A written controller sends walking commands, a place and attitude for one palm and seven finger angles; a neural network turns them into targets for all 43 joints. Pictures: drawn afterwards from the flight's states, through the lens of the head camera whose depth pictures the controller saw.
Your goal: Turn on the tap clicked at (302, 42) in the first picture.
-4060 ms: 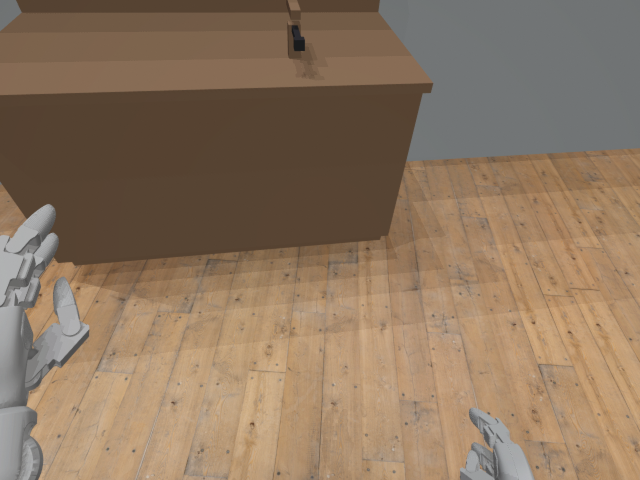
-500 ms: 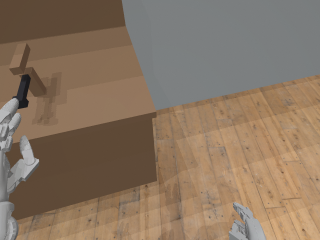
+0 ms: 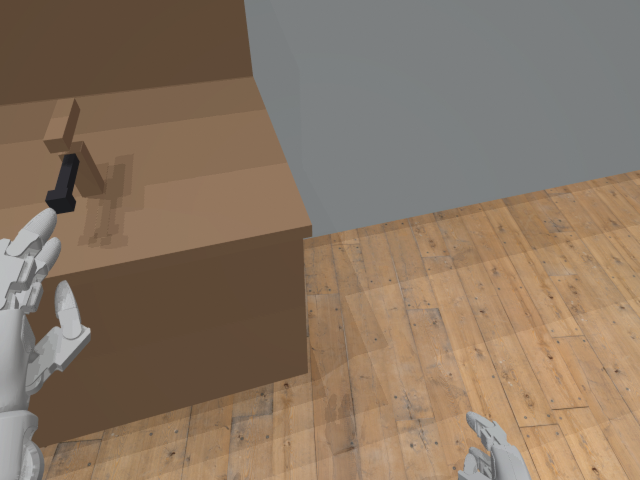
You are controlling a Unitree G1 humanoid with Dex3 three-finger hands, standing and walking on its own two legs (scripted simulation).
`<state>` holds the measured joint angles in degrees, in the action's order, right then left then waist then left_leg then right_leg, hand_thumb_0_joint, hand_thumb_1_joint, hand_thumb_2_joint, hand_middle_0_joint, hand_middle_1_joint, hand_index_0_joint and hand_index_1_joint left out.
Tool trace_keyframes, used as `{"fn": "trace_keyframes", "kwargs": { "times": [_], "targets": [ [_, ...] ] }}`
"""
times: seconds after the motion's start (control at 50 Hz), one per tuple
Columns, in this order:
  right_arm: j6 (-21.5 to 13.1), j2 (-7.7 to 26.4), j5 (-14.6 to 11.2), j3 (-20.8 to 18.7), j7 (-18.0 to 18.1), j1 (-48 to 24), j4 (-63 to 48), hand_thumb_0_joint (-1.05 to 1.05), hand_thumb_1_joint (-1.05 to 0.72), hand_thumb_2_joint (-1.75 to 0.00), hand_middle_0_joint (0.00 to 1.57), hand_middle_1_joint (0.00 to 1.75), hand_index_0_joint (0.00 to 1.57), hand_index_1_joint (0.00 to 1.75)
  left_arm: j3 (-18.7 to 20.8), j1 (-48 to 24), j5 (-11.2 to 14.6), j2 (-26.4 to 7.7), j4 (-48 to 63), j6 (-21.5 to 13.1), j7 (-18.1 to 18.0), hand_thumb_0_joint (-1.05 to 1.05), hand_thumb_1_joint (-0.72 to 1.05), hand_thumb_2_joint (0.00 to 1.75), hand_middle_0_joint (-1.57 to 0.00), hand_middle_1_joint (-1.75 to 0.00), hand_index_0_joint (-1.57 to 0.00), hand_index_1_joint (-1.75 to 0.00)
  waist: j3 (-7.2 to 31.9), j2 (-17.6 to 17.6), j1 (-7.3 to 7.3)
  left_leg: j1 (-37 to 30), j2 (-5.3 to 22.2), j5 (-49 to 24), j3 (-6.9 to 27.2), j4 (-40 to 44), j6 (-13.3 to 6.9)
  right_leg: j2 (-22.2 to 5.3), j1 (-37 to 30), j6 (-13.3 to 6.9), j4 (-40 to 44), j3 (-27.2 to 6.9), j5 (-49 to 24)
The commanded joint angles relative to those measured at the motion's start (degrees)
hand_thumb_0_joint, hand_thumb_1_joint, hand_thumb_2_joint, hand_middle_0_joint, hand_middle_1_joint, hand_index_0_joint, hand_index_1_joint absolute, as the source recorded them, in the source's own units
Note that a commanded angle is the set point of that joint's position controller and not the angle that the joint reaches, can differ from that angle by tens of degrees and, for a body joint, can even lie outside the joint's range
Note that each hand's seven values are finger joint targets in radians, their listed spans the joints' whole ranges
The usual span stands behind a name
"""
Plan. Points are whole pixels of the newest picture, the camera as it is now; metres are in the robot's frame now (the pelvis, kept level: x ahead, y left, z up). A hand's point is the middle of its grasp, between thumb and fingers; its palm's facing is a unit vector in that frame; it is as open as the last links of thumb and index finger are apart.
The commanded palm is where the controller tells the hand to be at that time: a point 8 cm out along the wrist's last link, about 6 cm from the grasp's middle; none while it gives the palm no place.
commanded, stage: come to a stop and stand still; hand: left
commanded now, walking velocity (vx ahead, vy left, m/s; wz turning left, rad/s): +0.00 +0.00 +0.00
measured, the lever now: (61, 201) +0.47 +0.43 +0.08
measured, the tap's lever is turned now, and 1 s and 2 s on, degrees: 0 0 0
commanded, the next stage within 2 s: look again from close up in 0.32 s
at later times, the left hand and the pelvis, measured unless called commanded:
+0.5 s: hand (12, 291) +0.23 +0.29 +0.20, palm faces +0.47 -0.75 -0.47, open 7.4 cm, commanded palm +0.13 +0.28 +0.18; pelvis -0.02 +0.00 +0.00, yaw +0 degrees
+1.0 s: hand (48, 271) +0.27 +0.30 +0.17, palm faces +0.37 -0.86 -0.34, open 7.4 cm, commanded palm +0.20 +0.33 +0.18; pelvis +0.04 +0.05 +0.00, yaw -2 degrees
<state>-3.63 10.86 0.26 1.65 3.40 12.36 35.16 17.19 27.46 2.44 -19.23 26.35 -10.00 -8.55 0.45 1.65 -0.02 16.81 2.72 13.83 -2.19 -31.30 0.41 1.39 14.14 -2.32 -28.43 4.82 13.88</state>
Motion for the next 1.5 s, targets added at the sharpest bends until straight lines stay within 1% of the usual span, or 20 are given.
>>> {"fn": "trace_keyframes", "kwargs": {
  "times": [0.0, 0.04, 0.2, 0.38, 0.4, 0.42, 0.44, 0.48, 0.52, 0.6, 0.62, 0.72, 0.86, 1.02, 1.22, 1.34, 1.38, 1.42, 1.44, 1.48],
  "targets": [
    [-2.3, 6.7, 0.2, -2.4, 1.5, -6.4, -9.2, 0.00, -0.90, -0.90, 0.20, 0.30, 0.20, 0.30, 7.8, -5.6, -0.2, -11.0, 11.5, -3.3, -1.4, 0.00, 0.90, 0.90, -0.20, -0.30, -0.20, -0.30, 1.2, 0.0, -0.04, -1.9, 2.7, 3.1, 4.3, 8.5, -1.0, -6.7, 3.0, 1.0, 11.5, -9.9, 9.8],
    [-2.7, 7.0, 0.2, -2.4, 1.9, -6.6, -9.3, 0.00, -0.90, -0.90, 0.20, 0.30, 0.20, 0.30, 7.3, -7.4, -0.6, -10.9, 12.0, -3.7, -1.4, 0.00, 0.90, 0.90, -0.20, -0.30, -0.20, -0.30, 0.1, 4.4, -0.24, 1.6, 4.2, 6.8, 6.3, 13.5, -1.2, -4.0, -0.1, 1.9, 9.2, -7.6, 8.5],
    [-4.1, 7.4, 0.0, -3.1, 1.3, -4.7, -8.6, 0.00, -0.90, -0.90, 0.20, 0.30, 0.20, 0.30, 6.1, -5.3, -1.0, -9.4, 9.6, -3.4, -1.6, 0.00, 0.90, 0.90, -0.20, -0.30, -0.20, -0.30, 3.1, -0.1, -0.22, 0.9, 2.0, 4.2, 3.3, 9.5, -0.8, -5.4, -2.9, 1.6, 11.3, -9.2, 5.3],
    [-3.8, 7.3, 0.1, -3.0, 1.4, -5.0, -8.8, 0.00, -0.90, -0.90, 0.20, 0.30, 0.20, 0.30, 7.3, -3.5, -0.5, -10.2, 11.3, -3.0, -1.8, 0.00, 0.90, 0.90, -0.20, -0.30, -0.20, -0.30, 3.8, 2.1, -0.28, 0.3, 2.6, -0.6, 4.1, 10.3, -0.6, -4.2, -4.3, 1.8, 9.5, -7.5, 0.2],
    [-6.6, 9.4, 1.8, -5.0, 1.0, 2.2, -8.8, 0.00, -0.90, -0.90, 0.20, 0.30, 0.20, 0.30, 41.3, -64.1, -8.2, -58.0, 25.4, -8.8, -0.5, 0.00, 0.90, 0.90, -0.20, -0.30, -0.20, -0.30, -7.7, -10.0, -2.06, 6.4, 2.0, -1.2, 0.6, -0.7, -1.5, -8.6, 6.8, 6.9, 17.2, -12.6, -6.6],
    [-6.2, 4.6, -1.2, -3.4, 0.7, -1.7, -3.6, 0.00, -0.90, -0.90, 0.20, 0.30, 0.20, 0.30, 29.8, -58.7, -4.3, -41.2, 5.7, -8.1, 1.3, 0.00, 0.90, 0.90, -0.20, -0.30, -0.20, -0.30, -0.5, -3.2, 0.46, -2.6, -0.4, -0.5, 1.2, -3.0, -0.9, -14.9, 8.6, -1.6, 15.3, -13.4, 1.6],
    [-7.7, 5.5, 0.0, -3.8, 0.1, -2.2, -5.0, 0.00, -0.90, -0.90, 0.20, 0.30, 0.20, 0.30, 15.0, -35.1, -2.4, -20.7, -11.3, -6.8, 3.3, 0.00, 0.90, 0.90, -0.20, -0.30, -0.20, -0.30, 4.3, -2.2, -1.34, -7.7, -2.1, 1.2, 1.3, -0.5, -0.6, -11.8, 7.2, -2.6, 13.1, -17.1, 0.3],
    [-7.5, 7.1, -1.9, -4.3, -2.0, -1.8, -8.9, 0.00, -0.90, -0.90, 0.20, 0.30, 0.20, 0.30, 5.5, -11.0, 1.0, -8.3, -6.2, -6.9, 5.3, 0.00, 0.90, 0.90, -0.20, -0.30, -0.20, -0.30, 5.6, 2.9, -2.68, -5.1, -2.1, 1.4, -0.1, 4.8, -1.1, -9.1, -1.9, 1.4, 11.7, -13.3, 1.3],
    [-7.7, 6.9, -2.3, -4.1, -3.6, -3.1, -10.3, 0.00, -0.90, -0.90, 0.20, 0.30, 0.20, 0.30, 2.9, -2.8, 1.6, -6.1, 0.9, -6.8, 5.7, 0.00, 0.90, 0.90, -0.20, -0.30, -0.20, -0.30, 4.8, -0.3, -3.01, -4.7, -0.6, 3.4, 1.3, 8.6, -1.5, -6.9, -2.2, 2.2, 11.9, -10.1, 7.0],
    [-8.1, 7.7, -1.5, -3.3, -2.6, -3.9, -11.5, 0.00, -0.90, -0.90, 0.20, 0.30, 0.20, 0.30, 9.9, -4.5, 0.0, -13.7, 8.4, -6.6, 3.9, 0.00, 0.90, 0.90, -0.20, -0.30, -0.20, -0.30, 2.0, -3.9, -2.37, 0.4, 1.4, 11.0, 4.0, 14.7, -1.6, -2.8, -2.8, 2.1, 10.0, -6.2, 9.5],
    [-8.1, 8.2, -1.2, -3.1, -2.0, -4.6, -11.7, 0.00, -0.90, -0.90, 0.20, 0.30, 0.20, 0.30, 14.2, -7.5, -0.4, -18.2, 10.7, -6.9, 3.1, 0.00, 0.90, 0.90, -0.20, -0.30, -0.20, -0.30, 2.0, -0.9, -2.31, 0.6, 1.9, 11.2, 4.9, 16.2, -1.8, -2.2, -3.2, 2.1, 8.5, -5.8, 7.8],
    [-9.6, 7.3, -0.1, -2.6, -1.1, -4.8, -12.0, 0.00, -0.90, -0.90, 0.20, 0.30, 0.20, 0.30, 14.1, -17.4, -1.1, -17.0, 15.8, -8.6, 2.5, 0.00, 0.90, 0.90, -0.20, -0.30, -0.20, -0.30, 4.7, 9.2, -1.83, -0.8, 4.2, 7.3, 6.9, 16.7, -2.9, -1.6, -6.2, 1.6, 1.8, -4.1, -1.7],
    [-9.8, 7.7, 0.3, -3.3, -2.6, -3.6, -9.7, 0.00, -0.90, -0.90, 0.20, 0.30, 0.20, 0.30, 7.4, -10.8, -1.1, -9.2, 11.7, -7.4, 2.4, 0.00, 0.90, 0.90, -0.20, -0.30, -0.20, -0.30, 9.3, 3.8, -1.34, -9.1, 1.6, -16.5, 3.3, 8.5, -0.7, -2.2, -5.8, 1.1, 4.1, -4.0, -13.1],
    [-5.3, 7.9, -0.2, -3.7, -2.1, -4.4, -11.3, 0.00, -0.90, -0.90, 0.20, 0.30, 0.20, 0.30, 11.1, -8.1, 0.1, -12.5, 12.2, -5.8, 2.0, 0.00, 0.90, 0.90, -0.20, -0.30, -0.20, -0.30, 7.5, 3.4, -0.21, -5.6, 1.7, -15.3, 4.1, 5.5, -1.8, -2.6, -4.3, 0.2, -1.9, -2.2, -11.4],
    [-4.4, 8.4, -1.1, -4.4, -2.2, -4.0, -11.9, 0.00, -0.90, -0.90, 0.20, 0.30, 0.20, 0.30, 11.0, -8.1, 0.6, -12.6, 14.4, -6.0, 1.3, 0.00, 0.90, 0.90, -0.20, -0.30, -0.20, -0.30, 8.6, 5.1, 0.14, -7.6, 1.7, -27.5, 3.6, -1.3, -2.2, -4.0, -3.9, -0.3, -7.5, -2.4, -15.6],
    [-3.0, 8.1, -1.5, -4.7, -2.4, -4.0, -11.4, 0.00, -0.90, -0.90, 0.20, 0.30, 0.20, 0.30, 11.7, -7.5, 0.6, -13.0, 12.2, -6.5, 0.8, 0.00, 0.90, 0.90, -0.20, -0.30, -0.20, -0.30, 8.1, -3.9, -0.08, 1.4, -2.2, -19.5, -0.1, -9.6, -1.3, -10.2, -9.9, -3.6, -6.3, -9.8, -23.5],
    [-2.7, 8.0, -1.6, -4.9, -2.4, -4.2, -11.2, 0.00, -0.90, -0.90, 0.20, 0.30, 0.20, 0.30, 12.1, -8.1, 0.7, -13.3, 12.5, -6.7, 0.7, 0.00, 0.90, 0.90, -0.20, -0.30, -0.20, -0.30, 6.9, -3.4, 0.21, 1.6, -2.9, -14.4, 0.2, -7.6, -1.2, -11.3, -7.9, -3.9, -7.9, -10.8, -20.4],
    [-2.4, 8.4, -1.7, -4.7, -2.0, -4.2, -11.4, 0.00, -0.90, -0.90, 0.20, 0.30, 0.20, 0.30, 12.5, -9.5, 1.0, -13.6, 15.3, -6.8, 0.9, 0.00, 0.90, 0.90, -0.20, -0.30, -0.20, -0.30, 5.5, 8.0, 1.22, -7.1, 1.4, -20.0, 7.9, 1.7, -2.1, -4.8, 3.0, 0.2, -16.9, -3.0, -10.4],
    [-2.7, 8.2, -1.3, -4.7, -2.2, -3.4, -11.7, 0.00, -0.90, -0.90, 0.20, 0.30, 0.20, 0.30, 11.7, -8.7, 0.8, -12.8, 15.9, -6.8, 1.1, 0.00, 0.90, 0.90, -0.20, -0.30, -0.20, -0.30, 4.8, 13.7, 1.79, -14.2, 5.5, -28.9, 14.4, 6.2, -3.2, -1.2, 12.0, 2.3, -22.7, 0.8, 3.5],
    [-3.6, 8.2, -0.2, -4.9, -2.9, -3.2, -11.8, 0.00, -0.90, -0.90, 0.20, 0.30, 0.20, 0.30, 10.5, -8.5, -0.1, -11.8, 15.3, -6.5, 1.4, 0.00, 0.90, 0.90, -0.20, -0.30, -0.20, -0.30, 2.9, 11.2, 1.64, -17.9, 9.7, -32.0, 18.9, 9.0, -4.9, -1.5, 18.3, 1.5, -25.7, -0.3, 16.7]
  ]
}}
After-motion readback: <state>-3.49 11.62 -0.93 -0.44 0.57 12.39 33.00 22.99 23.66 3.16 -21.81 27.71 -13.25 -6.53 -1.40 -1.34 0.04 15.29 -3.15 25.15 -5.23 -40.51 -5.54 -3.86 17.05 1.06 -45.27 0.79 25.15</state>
